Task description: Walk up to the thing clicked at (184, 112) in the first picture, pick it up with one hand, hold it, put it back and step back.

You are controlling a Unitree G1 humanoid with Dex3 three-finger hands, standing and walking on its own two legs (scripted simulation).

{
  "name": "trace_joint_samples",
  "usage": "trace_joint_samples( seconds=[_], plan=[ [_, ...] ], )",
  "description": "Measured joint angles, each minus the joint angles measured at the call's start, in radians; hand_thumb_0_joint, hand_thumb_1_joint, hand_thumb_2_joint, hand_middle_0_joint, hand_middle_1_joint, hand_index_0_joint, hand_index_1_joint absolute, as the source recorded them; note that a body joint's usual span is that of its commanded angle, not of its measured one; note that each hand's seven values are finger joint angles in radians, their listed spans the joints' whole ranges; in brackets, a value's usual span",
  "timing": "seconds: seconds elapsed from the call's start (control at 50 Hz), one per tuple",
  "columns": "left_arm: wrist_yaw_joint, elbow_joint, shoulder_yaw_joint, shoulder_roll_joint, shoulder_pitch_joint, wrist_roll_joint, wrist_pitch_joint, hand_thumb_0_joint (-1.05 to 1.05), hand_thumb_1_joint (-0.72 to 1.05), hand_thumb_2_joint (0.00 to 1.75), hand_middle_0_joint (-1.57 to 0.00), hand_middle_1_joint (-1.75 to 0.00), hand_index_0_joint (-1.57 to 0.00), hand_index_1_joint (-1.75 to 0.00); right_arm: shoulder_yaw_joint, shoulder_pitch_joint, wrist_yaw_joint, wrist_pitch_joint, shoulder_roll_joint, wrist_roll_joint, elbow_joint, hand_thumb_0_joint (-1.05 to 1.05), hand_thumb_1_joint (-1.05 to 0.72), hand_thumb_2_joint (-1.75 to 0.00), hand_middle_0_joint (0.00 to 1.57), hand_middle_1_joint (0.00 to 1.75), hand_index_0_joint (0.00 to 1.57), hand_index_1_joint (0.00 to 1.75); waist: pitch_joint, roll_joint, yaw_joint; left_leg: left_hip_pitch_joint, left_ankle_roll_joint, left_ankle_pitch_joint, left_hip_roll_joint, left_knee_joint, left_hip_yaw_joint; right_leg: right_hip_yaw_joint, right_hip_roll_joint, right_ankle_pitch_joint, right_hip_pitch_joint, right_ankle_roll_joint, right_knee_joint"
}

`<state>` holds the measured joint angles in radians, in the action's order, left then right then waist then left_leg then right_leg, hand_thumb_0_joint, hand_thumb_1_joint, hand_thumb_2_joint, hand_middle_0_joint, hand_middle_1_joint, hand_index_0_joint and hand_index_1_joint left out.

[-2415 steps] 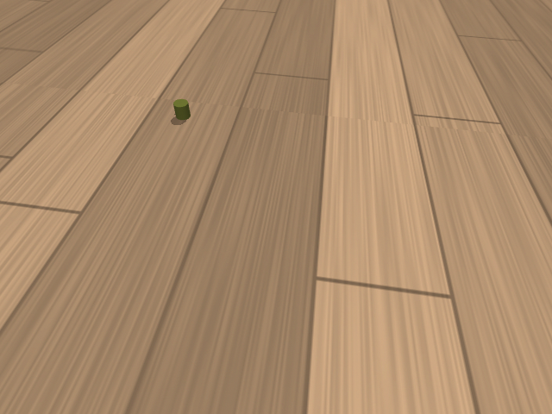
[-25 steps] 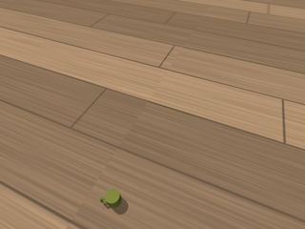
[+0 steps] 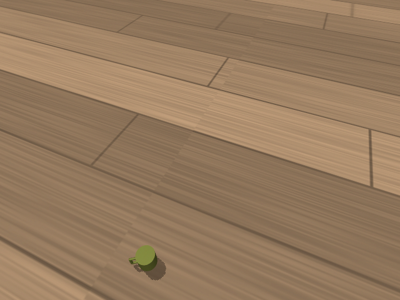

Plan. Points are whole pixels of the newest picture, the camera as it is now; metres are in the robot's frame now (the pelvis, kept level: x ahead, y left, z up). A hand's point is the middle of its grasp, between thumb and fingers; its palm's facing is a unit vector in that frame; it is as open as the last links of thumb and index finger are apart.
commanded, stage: stand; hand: left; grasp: from above
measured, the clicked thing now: (143, 258) +0.43 +0.27 -0.74
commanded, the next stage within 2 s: step back in 0.52 s
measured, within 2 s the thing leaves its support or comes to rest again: neither
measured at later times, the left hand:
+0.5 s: hand out of the picture +0.07 +0.25 -0.16, palm faces +0.00 -0.94 -0.34, open 7.4 cm
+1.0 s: hand out of the picture +0.08 +0.32 -0.18, palm faces -0.02 -0.93 -0.36, open 7.4 cm
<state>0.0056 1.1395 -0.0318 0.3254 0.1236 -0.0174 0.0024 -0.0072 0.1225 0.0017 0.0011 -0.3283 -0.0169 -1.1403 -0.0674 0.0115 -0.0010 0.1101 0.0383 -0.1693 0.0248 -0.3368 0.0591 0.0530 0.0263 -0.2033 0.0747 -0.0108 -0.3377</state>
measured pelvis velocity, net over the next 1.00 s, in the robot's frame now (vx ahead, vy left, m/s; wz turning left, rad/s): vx -0.06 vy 0.06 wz -0.01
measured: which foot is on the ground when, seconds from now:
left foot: down 0.00-1.00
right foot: down 0.00-0.82, up 0.84-1.00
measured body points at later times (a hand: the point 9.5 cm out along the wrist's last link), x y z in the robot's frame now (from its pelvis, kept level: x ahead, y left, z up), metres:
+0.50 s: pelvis +0.01 +0.00 +0.00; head +0.01 -0.01 +0.45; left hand +0.07 +0.30 -0.13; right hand +0.08 -0.30 -0.14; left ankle +0.01 +0.15 -0.75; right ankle -0.01 -0.12 -0.75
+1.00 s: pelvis -0.06 +0.06 -0.02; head +0.02 +0.09 +0.42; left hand +0.08 +0.37 -0.15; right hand +0.01 -0.25 -0.13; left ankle -0.03 +0.15 -0.75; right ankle -0.09 -0.09 -0.67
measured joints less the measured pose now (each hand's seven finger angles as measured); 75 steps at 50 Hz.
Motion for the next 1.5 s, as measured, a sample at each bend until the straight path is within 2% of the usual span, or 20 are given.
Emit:
trace_joint_samples(
  seconds=[0.52, 0.62, 0.68, 0.72, 0.76, 0.8, 0.82, 0.84, 0.88, 0.9, 0.94, 1.0, 1.14, 1.24, 1.28, 1.3, 1.34, 1.4, 1.46, 1.5],
  plan=[
    [-0.003, -0.015, 0.01, 0.007, 0.0, 0.004, 0.004, 0.0, 0.9, 0.9, -0.2, -0.3, -0.2, -0.3, 0.007, -0.006, -0.003, -0.003, -0.006, 0.002, 0.007, 0.0, -0.9, -0.9, 0.2, 0.3, 0.2, 0.3, 0.005, -0.002, 0.001, -0.001, 0.006, -0.004, 0.006, 0.006, 0.002, 0.002, -0.005, -0.008, 0.002, 0.006, -0.001],
    [0.0, -0.069, -0.027, 0.013, -0.024, 0.023, -0.007, 0.0, 0.9, 0.9, -0.2, -0.3, -0.21, -0.3, -0.011, -0.036, -0.008, 0.021, -0.032, 0.018, 0.066, 0.0, -0.9, -0.9, 0.21, 0.3, 0.21, 0.3, -0.056, 0.008, 0.012, 0.12, -0.029, -0.032, 0.0, -0.182, 0.001, 0.01, -0.003, -0.03, 0.067, 0.012, -0.084],
    [0.005, -0.115, -0.038, 0.022, -0.037, 0.008, -0.022, 0.0, 0.9, 0.9, -0.21, -0.3, -0.21, -0.3, -0.03, -0.039, -0.011, 0.042, -0.055, 0.017, 0.116, 0.0, -0.9, -0.9, 0.2, 0.3, 0.21, 0.3, -0.09, -0.003, 0.009, 0.217, -0.064, -0.221, -0.045, -0.424, 0.002, -0.002, 0.022, -0.05, 0.114, 0.01, -0.15],
    [0.008, -0.142, -0.04, 0.032, -0.045, -0.001, -0.029, 0.0, 0.9, 0.9, -0.21, -0.3, -0.21, -0.3, -0.039, -0.029, -0.014, 0.049, -0.067, 0.02, 0.146, 0.0, -0.9, -0.9, 0.2, 0.3, 0.2, 0.3, -0.098, -0.013, 0.013, 0.246, -0.077, -0.279, -0.063, -0.512, -0.003, -0.009, 0.038, -0.062, 0.148, 0.003, -0.191],
    [0.011, -0.169, -0.04, 0.046, -0.057, -0.006, -0.035, 0.0, 0.9, 0.9, -0.21, -0.3, -0.21, -0.3, -0.045, -0.013, -0.015, 0.048, -0.076, 0.018, 0.166, 0.0, -0.9, -0.9, 0.2, 0.3, 0.2, 0.3, -0.102, -0.022, 0.018, 0.235, -0.079, -0.267, -0.057, -0.483, -0.016, -0.012, 0.051, -0.077, 0.184, -0.011, -0.236],
    [0.011, -0.198, -0.038, 0.059, -0.073, -0.002, -0.043, 0.0, 0.9, 0.9, -0.21, -0.3, -0.21, -0.3, -0.05, 0.009, -0.015, 0.041, -0.085, 0.009, 0.177, 0.0, -0.9, -0.9, 0.2, 0.3, 0.2, 0.3, -0.104, -0.024, 0.027, 0.188, -0.072, -0.158, -0.043, -0.346, -0.029, -0.007, 0.061, -0.104, 0.225, -0.027, -0.302],
    [0.011, -0.212, -0.039, 0.069, -0.087, 0.003, -0.048, 0.0, 0.9, 0.9, -0.21, -0.3, -0.21, -0.3, -0.056, 0.013, -0.012, 0.038, -0.081, -0.001, 0.175, 0.0, -0.91, -0.9, 0.2, 0.3, 0.2, 0.3, -0.114, -0.039, 0.027, 0.18, -0.063, -0.168, -0.053, -0.325, -0.035, -0.015, 0.075, -0.119, 0.248, -0.024, -0.344],
    [0.015, -0.224, -0.042, 0.077, -0.102, 0.009, -0.054, 0.0, 0.9, 0.9, -0.2, -0.3, -0.21, -0.3, -0.057, 0.014, -0.011, 0.037, -0.071, -0.01, 0.175, 0.0, -0.91, -0.9, 0.2, 0.3, 0.2, 0.3, -0.131, -0.058, 0.019, 0.186, -0.067, -0.174, -0.064, -0.336, -0.048, -0.06, 0.065, -0.184, 0.272, -0.004, -0.398],
    [0.026, -0.236, -0.045, 0.082, -0.12, 0.013, -0.063, 0.0, 0.9, 0.9, -0.2, -0.3, -0.2, -0.3, -0.05, 0.018, -0.016, 0.034, -0.054, -0.013, 0.182, 0.0, -0.91, -0.9, 0.2, 0.3, 0.2, 0.3, -0.15, -0.063, 0.025, 0.201, -0.076, -0.166, -0.061, -0.342, -0.044, -0.16, -0.02, -0.335, 0.319, 0.024, -0.547],
    [0.03, -0.238, -0.044, 0.085, -0.123, 0.015, -0.067, 0.0, 0.9, 0.9, -0.2, -0.3, -0.2, -0.3, -0.046, 0.021, -0.015, 0.033, -0.045, -0.011, 0.186, 0.0, -0.91, -0.9, 0.2, 0.3, 0.2, 0.3, -0.152, -0.066, 0.03, 0.202, -0.079, -0.151, -0.06, -0.327, -0.041, -0.191, -0.058, -0.362, 0.339, 0.032, -0.623],
    [0.034, -0.244, -0.041, 0.086, -0.114, 0.022, -0.069, 0.0, 0.9, 0.9, -0.2, -0.3, -0.2, -0.3, -0.038, 0.025, -0.007, 0.034, -0.03, -0.011, 0.194, 0.0, -0.9, -0.9, 0.2, 0.3, 0.21, 0.3, -0.146, -0.07, 0.028, 0.199, -0.084, -0.121, -0.056, -0.288, -0.049, -0.213, -0.104, -0.353, 0.372, 0.038, -0.745],
    [0.03, -0.25, -0.038, 0.081, -0.078, 0.019, -0.067, 0.0, 0.9, 0.9, -0.2, -0.3, -0.2, -0.3, -0.035, 0.021, 0.005, 0.032, -0.016, -0.01, 0.217, 0.0, -0.9, -0.9, 0.21, 0.3, 0.21, 0.3, -0.14, -0.066, 0.025, 0.19, -0.094, -0.094, -0.048, -0.251, -0.071, -0.2, -0.123, -0.334, 0.372, 0.02, -0.821],
    [0.017, -0.252, -0.046, 0.068, -0.006, 0.013, -0.069, 0.0, 0.9, 0.9, -0.2, -0.3, -0.2, -0.3, -0.027, -0.012, 0.011, 0.019, -0.006, -0.008, 0.28, 0.0, -0.9, -0.9, 0.21, 0.3, 0.21, 0.3, -0.144, -0.047, 0.019, 0.215, -0.099, -0.066, -0.025, -0.259, -0.122, -0.169, -0.09, -0.324, 0.285, -0.006, -0.671],
    [-0.001, -0.256, -0.052, 0.062, 0.029, 0.006, -0.056, 0.0, 0.9, 0.9, -0.2, -0.3, -0.2, -0.3, -0.023, -0.028, 0.005, 0.027, -0.026, -0.006, 0.292, 0.0, -0.9, -0.9, 0.21, 0.3, 0.21, 0.3, -0.127, -0.024, 0.009, 0.271, -0.083, -0.055, -0.005, -0.31, -0.144, -0.104, -0.041, -0.242, 0.193, 0.018, -0.421],
    [-0.004, -0.25, -0.055, 0.049, 0.043, -0.003, -0.046, 0.0, 0.9, 0.9, -0.2, -0.3, -0.2, -0.3, -0.026, -0.033, 0.002, 0.036, -0.044, 0.0, 0.282, 0.0, -0.9, -0.9, 0.21, 0.3, 0.21, 0.3, -0.116, 0.01, 0.008, 0.299, -0.069, -0.056, 0.017, -0.345, -0.131, -0.077, -0.052, -0.184, 0.159, 0.024, -0.331],
    [-0.008, -0.25, -0.054, 0.04, 0.052, -0.006, -0.045, 0.0, 0.9, 0.9, -0.2, -0.3, -0.2, -0.3, -0.03, -0.032, 0.003, 0.042, -0.051, 0.004, 0.274, 0.0, -0.9, -0.9, 0.21, 0.3, 0.21, 0.3, -0.111, 0.029, 0.014, 0.311, -0.062, -0.093, 0.013, -0.363, -0.103, -0.063, -0.059, -0.177, 0.162, 0.024, -0.33],
    [-0.015, -0.261, -0.048, 0.038, 0.072, -0.012, -0.045, 0.0, 0.9, 0.9, -0.2, -0.3, -0.2, -0.3, -0.036, -0.021, 0.006, 0.052, -0.053, 0.008, 0.257, 0.0, -0.9, -0.9, 0.21, 0.3, 0.21, 0.3, -0.093, 0.015, 0.001, 0.353, -0.045, -0.255, -0.053, -0.502, -0.039, -0.07, -0.04, -0.169, 0.182, 0.034, -0.34],
    [-0.007, -0.271, -0.044, 0.026, 0.081, -0.013, -0.047, 0.0, 0.9, 0.9, -0.2, -0.3, -0.21, -0.3, -0.039, 0.008, 0.007, 0.05, -0.07, 0.016, 0.249, 0.0, -0.9, -0.9, 0.21, 0.3, 0.21, 0.3, -0.082, 0.009, -0.012, 0.38, -0.038, -0.293, -0.135, -0.717, 0.044, -0.074, -0.017, -0.124, 0.186, 0.029, -0.296],
    [0.001, -0.295, -0.043, 0.024, 0.069, -0.017, -0.048, 0.0, 0.9, 0.9, -0.21, -0.3, -0.21, -0.3, -0.038, 0.041, 0.011, 0.043, -0.085, 0.017, 0.25, 0.0, -0.9, -0.9, 0.21, 0.3, 0.21, 0.3, -0.078, 0.009, -0.01, 0.348, -0.025, -0.31, -0.145, -0.773, 0.06, -0.059, -0.005, -0.086, 0.203, 0.026, -0.266],
    [0.007, -0.32, -0.042, 0.028, 0.052, -0.019, -0.045, 0.0, 0.9, 0.9, -0.21, -0.3, -0.21, -0.3, -0.037, 0.058, 0.013, 0.044, -0.09, 0.015, 0.249, 0.0, -0.9, -0.9, 0.21, 0.3, 0.21, 0.3, -0.083, 0.005, -0.008, 0.298, -0.018, -0.331, -0.126, -0.713, 0.047, -0.046, 0.004, -0.072, 0.221, 0.024, -0.267]
  ],
)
